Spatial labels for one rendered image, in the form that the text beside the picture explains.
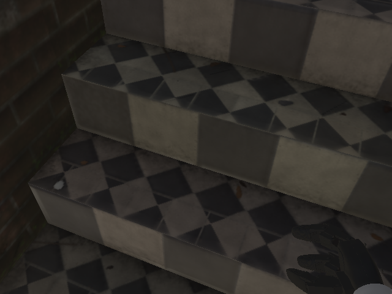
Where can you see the robot right hand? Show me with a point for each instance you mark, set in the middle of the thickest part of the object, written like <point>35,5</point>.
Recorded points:
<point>353,268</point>

